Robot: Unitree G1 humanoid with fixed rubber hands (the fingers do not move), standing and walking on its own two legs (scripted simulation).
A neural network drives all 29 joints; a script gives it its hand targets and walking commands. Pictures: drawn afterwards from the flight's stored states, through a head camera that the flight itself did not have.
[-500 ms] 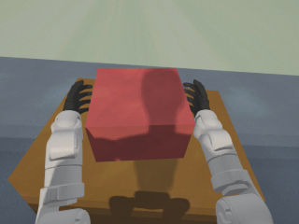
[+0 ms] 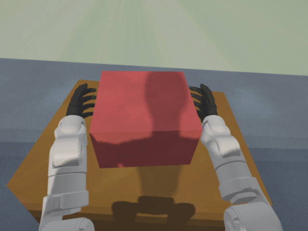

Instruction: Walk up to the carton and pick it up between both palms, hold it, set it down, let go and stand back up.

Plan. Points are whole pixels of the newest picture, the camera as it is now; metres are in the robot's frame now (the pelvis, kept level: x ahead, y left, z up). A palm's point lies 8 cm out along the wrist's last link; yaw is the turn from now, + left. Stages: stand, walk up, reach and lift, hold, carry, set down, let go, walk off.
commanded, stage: hold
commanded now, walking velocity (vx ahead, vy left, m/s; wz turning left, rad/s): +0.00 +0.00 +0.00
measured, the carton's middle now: (144, 116) +0.39 +0.00 +0.14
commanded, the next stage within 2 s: set down in 1.24 s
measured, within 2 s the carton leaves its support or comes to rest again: neither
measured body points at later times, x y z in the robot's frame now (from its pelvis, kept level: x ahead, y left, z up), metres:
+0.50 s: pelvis +0.00 +0.00 +0.00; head -0.04 +0.03 +0.45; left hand +0.37 +0.16 +0.17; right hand +0.37 -0.16 +0.17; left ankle +0.01 +0.12 -0.75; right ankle +0.02 -0.12 -0.75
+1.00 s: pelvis +0.00 +0.00 +0.00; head -0.04 +0.03 +0.45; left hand +0.37 +0.16 +0.17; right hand +0.37 -0.17 +0.17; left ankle +0.01 +0.12 -0.75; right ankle +0.02 -0.12 -0.75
